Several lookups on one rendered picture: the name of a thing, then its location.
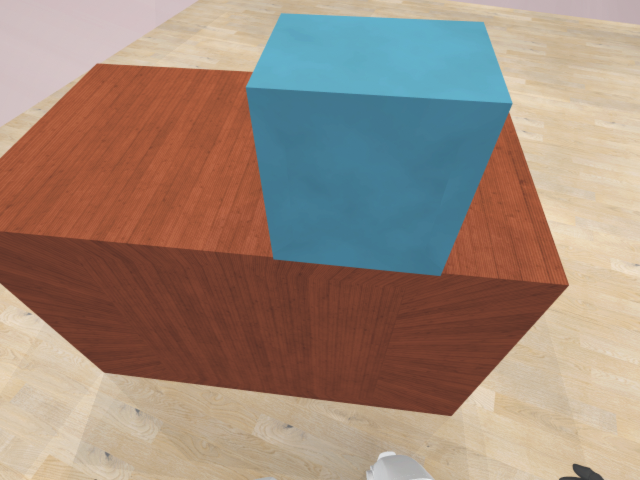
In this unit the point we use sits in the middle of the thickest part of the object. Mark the right robot thigh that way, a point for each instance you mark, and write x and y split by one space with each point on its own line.
397 467

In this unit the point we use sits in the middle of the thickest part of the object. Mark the pedestal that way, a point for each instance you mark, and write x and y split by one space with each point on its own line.
132 221

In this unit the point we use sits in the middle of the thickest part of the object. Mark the right robot shin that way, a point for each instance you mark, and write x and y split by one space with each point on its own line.
386 454

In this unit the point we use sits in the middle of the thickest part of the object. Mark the carton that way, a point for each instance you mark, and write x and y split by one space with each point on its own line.
372 135

